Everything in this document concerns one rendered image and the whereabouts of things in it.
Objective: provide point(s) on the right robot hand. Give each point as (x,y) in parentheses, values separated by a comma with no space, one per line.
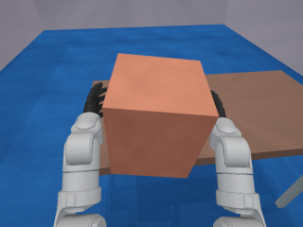
(218,104)

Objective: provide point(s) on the right robot forearm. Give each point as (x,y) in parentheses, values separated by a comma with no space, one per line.
(236,189)

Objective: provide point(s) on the robot right upper arm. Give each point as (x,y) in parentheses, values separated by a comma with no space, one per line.
(237,222)

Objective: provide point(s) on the table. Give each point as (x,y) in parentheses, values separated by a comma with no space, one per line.
(266,107)

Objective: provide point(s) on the carton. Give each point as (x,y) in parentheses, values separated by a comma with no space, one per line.
(158,113)

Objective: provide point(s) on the left robot hand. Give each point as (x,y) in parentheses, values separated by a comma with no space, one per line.
(92,101)

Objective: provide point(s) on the left robot forearm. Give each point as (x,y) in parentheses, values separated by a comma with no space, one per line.
(80,167)

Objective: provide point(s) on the robot left upper arm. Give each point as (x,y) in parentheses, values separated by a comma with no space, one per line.
(82,220)

